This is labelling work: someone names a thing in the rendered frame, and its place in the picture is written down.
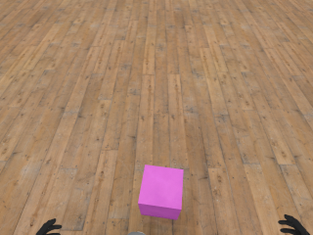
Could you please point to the right robot hand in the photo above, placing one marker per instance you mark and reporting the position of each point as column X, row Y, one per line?
column 292, row 222

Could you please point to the carton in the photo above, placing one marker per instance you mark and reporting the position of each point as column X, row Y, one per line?
column 161, row 192

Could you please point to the left robot hand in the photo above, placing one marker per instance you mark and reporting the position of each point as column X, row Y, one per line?
column 49, row 226

